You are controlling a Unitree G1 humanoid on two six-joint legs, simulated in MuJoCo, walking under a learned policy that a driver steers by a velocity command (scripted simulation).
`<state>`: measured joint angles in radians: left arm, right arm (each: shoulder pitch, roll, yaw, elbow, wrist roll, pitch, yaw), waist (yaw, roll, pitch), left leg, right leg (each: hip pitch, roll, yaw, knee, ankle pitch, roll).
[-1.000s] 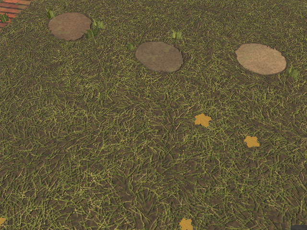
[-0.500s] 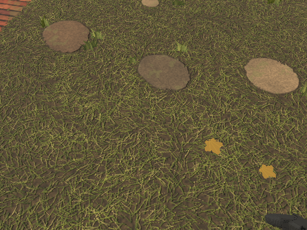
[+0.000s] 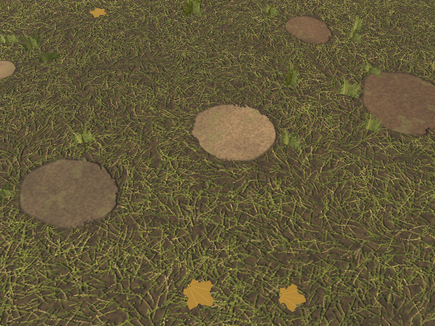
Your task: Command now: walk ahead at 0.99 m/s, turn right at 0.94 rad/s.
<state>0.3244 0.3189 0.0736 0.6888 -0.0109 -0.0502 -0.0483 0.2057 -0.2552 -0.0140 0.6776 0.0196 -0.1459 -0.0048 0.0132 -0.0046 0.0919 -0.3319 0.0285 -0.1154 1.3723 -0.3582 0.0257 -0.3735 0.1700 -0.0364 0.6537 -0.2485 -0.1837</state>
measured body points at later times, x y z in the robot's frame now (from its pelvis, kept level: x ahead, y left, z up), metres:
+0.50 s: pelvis +0.36 +0.07 +0.02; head +0.42 +0.04 +0.46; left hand +0.58 +0.29 -0.09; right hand +0.43 -0.21 -0.10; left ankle +0.49 +0.14 -0.71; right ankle +0.28 -0.05 -0.64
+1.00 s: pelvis +0.45 +0.03 +0.02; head +0.45 +0.01 +0.47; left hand +0.66 +0.21 -0.09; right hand +0.47 -0.25 -0.11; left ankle +0.49 +0.14 -0.71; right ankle +0.42 -0.09 -0.71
